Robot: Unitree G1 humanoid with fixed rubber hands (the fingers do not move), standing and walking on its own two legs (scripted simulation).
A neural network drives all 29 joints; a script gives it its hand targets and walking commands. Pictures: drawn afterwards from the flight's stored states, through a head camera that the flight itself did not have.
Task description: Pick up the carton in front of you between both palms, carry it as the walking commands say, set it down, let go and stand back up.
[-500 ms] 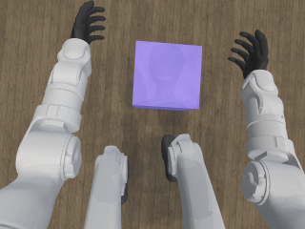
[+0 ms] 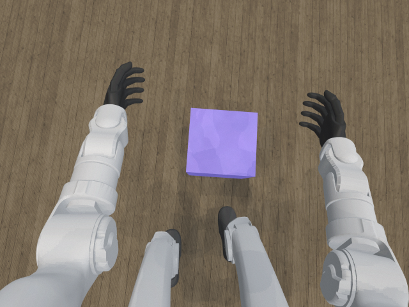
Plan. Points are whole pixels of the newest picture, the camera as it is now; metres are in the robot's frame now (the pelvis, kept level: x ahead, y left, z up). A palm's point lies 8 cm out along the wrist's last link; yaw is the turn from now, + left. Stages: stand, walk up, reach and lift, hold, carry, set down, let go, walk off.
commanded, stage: let go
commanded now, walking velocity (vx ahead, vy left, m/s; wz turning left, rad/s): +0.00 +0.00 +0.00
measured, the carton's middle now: (219, 147) +0.45 -0.10 -0.53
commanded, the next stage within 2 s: stand in 1.18 s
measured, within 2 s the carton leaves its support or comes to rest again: neither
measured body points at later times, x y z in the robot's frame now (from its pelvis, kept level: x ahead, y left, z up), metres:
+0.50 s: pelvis +0.07 -0.01 +0.10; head +0.20 -0.01 +0.54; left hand +0.35 +0.19 +0.00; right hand +0.27 -0.26 +0.02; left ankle +0.03 +0.12 -0.62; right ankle +0.09 -0.11 -0.62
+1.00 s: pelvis +0.08 +0.03 +0.12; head +0.10 +0.02 +0.57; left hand +0.27 +0.25 +0.05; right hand +0.25 -0.21 +0.05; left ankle +0.03 +0.12 -0.62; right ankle +0.10 -0.11 -0.62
